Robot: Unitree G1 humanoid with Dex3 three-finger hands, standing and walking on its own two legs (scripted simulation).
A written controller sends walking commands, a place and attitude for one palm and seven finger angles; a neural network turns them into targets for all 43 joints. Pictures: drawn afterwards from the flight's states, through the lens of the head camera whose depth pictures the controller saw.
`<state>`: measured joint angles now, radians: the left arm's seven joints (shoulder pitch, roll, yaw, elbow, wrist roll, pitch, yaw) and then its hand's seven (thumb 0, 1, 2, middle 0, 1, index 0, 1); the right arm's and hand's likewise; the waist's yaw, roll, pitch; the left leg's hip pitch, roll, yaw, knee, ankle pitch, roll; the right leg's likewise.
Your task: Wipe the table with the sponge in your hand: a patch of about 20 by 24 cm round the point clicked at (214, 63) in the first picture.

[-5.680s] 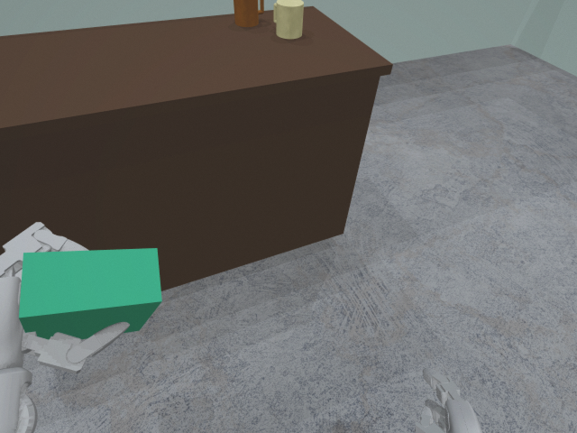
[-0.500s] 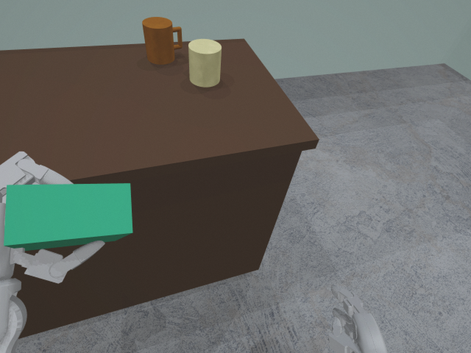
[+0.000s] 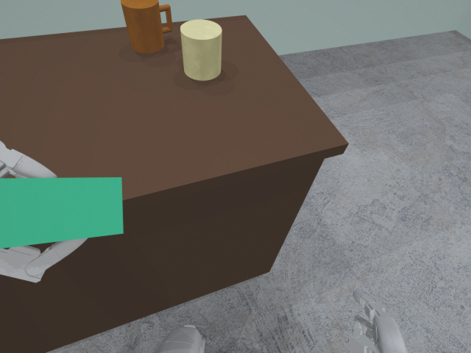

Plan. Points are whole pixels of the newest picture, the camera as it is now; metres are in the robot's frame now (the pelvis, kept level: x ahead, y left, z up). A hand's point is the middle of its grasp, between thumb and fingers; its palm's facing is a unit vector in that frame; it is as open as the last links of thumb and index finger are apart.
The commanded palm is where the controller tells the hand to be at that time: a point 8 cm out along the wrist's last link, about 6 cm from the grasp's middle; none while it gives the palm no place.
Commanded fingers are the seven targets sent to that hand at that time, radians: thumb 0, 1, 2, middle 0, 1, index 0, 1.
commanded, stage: shuffle to correct the standing spot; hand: left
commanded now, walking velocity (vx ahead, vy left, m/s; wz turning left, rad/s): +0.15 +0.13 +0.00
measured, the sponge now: (70, 208) +0.23 +0.22 +0.19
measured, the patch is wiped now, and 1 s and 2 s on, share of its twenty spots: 0.00 0.00 0.00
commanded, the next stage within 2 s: come to a stop and stand still in 0.32 s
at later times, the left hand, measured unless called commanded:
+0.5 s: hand (26, 140) +0.30 +0.30 +0.21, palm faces +0.45 -0.76 -0.46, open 9.8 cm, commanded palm +0.24 +0.33 +0.22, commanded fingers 0.00 0.10 1.30 -1.20 -1.60 -1.20 -1.60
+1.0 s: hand (8, 132) +0.31 +0.33 +0.20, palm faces +0.47 -0.81 -0.37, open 9.8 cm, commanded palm +0.25 +0.35 +0.22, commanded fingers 0.00 0.10 1.30 -1.20 -1.60 -1.20 -1.60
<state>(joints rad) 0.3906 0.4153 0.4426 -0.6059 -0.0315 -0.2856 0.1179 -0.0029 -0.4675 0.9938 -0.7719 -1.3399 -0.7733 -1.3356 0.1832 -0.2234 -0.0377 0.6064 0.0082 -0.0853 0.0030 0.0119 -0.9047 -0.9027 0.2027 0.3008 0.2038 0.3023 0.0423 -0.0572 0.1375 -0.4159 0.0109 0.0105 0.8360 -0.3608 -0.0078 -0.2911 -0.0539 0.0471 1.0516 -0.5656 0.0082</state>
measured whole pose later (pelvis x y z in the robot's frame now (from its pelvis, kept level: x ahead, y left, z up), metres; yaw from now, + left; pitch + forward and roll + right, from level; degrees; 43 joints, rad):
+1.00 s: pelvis +0.10 +0.06 +0.04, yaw +2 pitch -1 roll -1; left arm 0.37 0.37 0.36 -0.47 -0.02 -0.14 0.13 -0.01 -0.47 1.00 -0.77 -1.34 -0.77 -1.33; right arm 0.21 -0.19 0.03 0.62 -0.01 -0.10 -0.05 0.01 -0.90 -0.90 0.21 0.30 0.21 0.30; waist 0.05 -0.03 0.06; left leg -0.24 0.01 0.02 0.55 -0.29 0.01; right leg -0.25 0.02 -0.08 0.51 -0.24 -0.03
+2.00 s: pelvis +0.10 +0.10 +0.04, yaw +2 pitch -2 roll -2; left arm 0.42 0.36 0.36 -0.50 -0.04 -0.21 0.11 0.00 -0.47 1.00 -0.77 -1.34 -0.77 -1.34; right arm 0.18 -0.20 0.02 0.57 0.02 -0.10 -0.01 0.01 -0.90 -0.90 0.20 0.30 0.20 0.30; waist 0.03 -0.03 0.08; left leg -0.19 -0.03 0.02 0.51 -0.28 0.06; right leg -0.19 -0.02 -0.05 0.42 -0.19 0.02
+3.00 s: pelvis +0.03 +0.04 +0.03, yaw +2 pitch +2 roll +0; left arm 0.47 0.42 0.40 -0.64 -0.07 -0.22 0.12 0.00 -0.47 1.00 -0.77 -1.34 -0.77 -1.34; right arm 0.17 -0.16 -0.01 0.60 -0.01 -0.10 -0.04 0.01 -0.91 -0.90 0.20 0.30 0.20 0.30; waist -0.01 -0.10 0.10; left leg -0.30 -0.01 0.02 0.56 -0.28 0.01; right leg -0.47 0.03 -0.05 0.65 -0.24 -0.03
